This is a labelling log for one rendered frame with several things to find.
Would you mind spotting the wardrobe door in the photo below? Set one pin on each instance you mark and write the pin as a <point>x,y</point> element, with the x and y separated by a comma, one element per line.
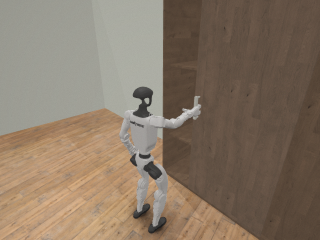
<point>294,213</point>
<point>256,59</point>

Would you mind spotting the robot left upper arm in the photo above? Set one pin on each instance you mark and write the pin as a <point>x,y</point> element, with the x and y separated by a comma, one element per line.
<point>125,125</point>

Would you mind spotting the robot right forearm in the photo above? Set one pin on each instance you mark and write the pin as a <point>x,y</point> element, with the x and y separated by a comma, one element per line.
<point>183,117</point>

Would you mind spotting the right robot foot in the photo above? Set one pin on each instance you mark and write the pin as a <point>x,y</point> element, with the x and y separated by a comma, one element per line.
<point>153,228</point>

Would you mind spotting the handle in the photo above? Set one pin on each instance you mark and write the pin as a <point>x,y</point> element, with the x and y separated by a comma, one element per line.
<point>195,104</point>

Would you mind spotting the robot right upper arm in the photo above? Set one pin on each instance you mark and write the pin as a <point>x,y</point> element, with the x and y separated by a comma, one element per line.
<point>161,122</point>

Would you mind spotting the right robot hand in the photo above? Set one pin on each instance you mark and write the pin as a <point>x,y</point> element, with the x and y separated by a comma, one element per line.
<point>196,110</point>

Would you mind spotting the robot left forearm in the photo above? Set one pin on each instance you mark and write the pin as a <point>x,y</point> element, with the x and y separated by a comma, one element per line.
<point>127,144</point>

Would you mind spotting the left robot hand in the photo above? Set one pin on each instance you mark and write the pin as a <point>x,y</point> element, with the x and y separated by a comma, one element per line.
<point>133,151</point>

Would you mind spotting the right robot thigh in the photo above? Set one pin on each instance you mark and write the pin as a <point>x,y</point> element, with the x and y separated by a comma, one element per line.
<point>158,173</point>

